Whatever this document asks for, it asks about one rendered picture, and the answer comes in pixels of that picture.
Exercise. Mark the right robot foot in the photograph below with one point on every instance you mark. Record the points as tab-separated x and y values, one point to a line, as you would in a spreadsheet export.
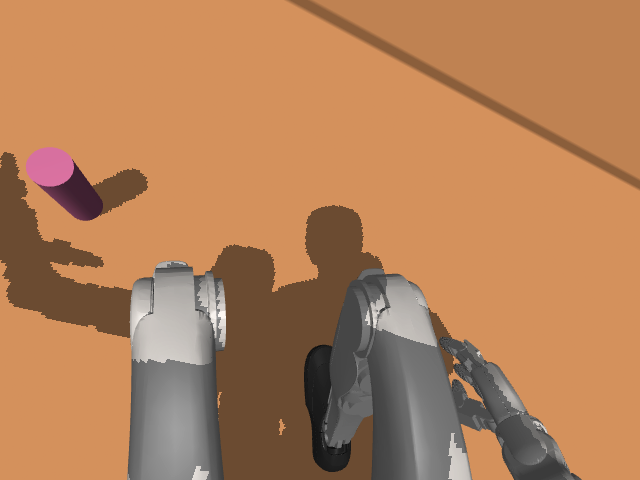
317	385

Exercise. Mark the right robot hand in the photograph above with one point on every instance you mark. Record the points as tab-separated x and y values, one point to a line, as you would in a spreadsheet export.
489	382

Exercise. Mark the right robot arm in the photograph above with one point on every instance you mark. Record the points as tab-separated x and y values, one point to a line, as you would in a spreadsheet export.
529	452

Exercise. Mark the can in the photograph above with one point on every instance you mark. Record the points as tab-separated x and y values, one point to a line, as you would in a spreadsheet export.
56	173

